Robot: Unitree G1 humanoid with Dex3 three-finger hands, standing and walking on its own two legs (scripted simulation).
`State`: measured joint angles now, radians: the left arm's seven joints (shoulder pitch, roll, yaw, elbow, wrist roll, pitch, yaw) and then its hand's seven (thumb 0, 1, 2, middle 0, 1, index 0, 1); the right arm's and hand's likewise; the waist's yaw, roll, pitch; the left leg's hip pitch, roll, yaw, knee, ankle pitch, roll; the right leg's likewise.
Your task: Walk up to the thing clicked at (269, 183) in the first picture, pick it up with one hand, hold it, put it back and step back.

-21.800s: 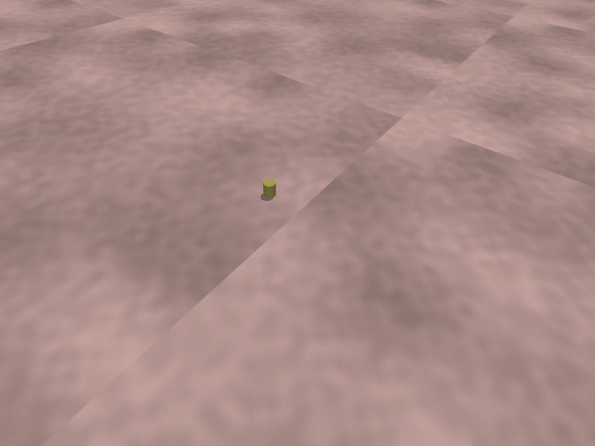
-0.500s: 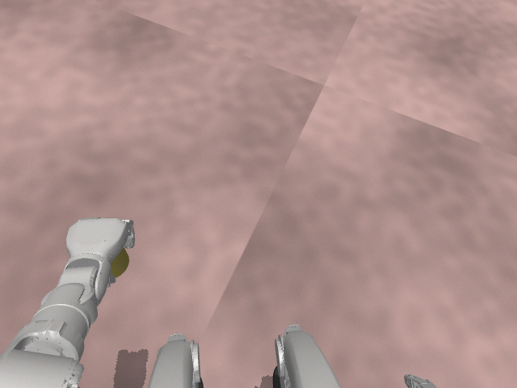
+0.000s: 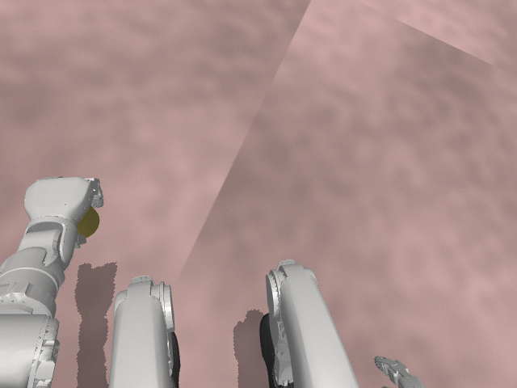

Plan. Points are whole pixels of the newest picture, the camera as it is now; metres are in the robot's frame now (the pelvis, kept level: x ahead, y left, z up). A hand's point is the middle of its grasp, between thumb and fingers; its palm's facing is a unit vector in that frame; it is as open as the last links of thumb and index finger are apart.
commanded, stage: crouch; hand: left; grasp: from above
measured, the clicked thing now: (73, 216) +0.43 +0.25 -0.18
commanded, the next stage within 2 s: lower in 0.78 s
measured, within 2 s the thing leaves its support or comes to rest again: neither
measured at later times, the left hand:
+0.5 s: hand (84, 224) +0.43 +0.25 -0.24, palm faces -0.45 -0.04 -0.89, open 8.5 cm
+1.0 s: hand (90, 228) +0.43 +0.26 -0.29, palm faces -0.47 -0.04 -0.88, open 8.5 cm
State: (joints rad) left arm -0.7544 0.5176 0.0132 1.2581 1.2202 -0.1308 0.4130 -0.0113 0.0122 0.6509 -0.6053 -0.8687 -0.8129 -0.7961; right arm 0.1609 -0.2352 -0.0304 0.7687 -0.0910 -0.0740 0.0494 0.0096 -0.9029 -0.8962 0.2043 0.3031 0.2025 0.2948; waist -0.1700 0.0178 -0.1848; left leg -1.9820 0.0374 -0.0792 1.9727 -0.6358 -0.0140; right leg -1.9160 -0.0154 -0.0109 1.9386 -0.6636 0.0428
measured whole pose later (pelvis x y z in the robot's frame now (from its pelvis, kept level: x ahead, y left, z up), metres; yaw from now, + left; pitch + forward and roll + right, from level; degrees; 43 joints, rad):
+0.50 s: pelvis -0.01 +0.00 -0.08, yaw -2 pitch +35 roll -5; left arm -0.84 0.60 0.07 1.35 1.23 -0.17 0.41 -0.01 0.01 0.65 -0.61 -0.89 -0.81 -0.79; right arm 0.14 -0.25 -0.03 0.78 -0.13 -0.06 0.12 0.01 -0.91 -0.90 0.20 0.30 0.20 0.29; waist -0.18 0.00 -0.11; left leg -2.18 0.04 -0.12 2.23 -0.66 -0.03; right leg -2.11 0.01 -0.02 2.18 -0.68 0.04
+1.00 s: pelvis -0.01 +0.00 -0.12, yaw -3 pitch +34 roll -6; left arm -0.91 0.65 0.07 1.48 1.25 -0.19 0.44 -0.01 0.02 0.64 -0.60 -0.83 -0.81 -0.79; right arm 0.14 -0.26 0.02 0.80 -0.14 -0.08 0.13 0.01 -0.91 -0.90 0.20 0.30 0.20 0.30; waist -0.21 -0.01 -0.08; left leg -2.29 0.03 -0.14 2.35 -0.66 -0.03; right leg -2.21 0.02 -0.02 2.30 -0.68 0.05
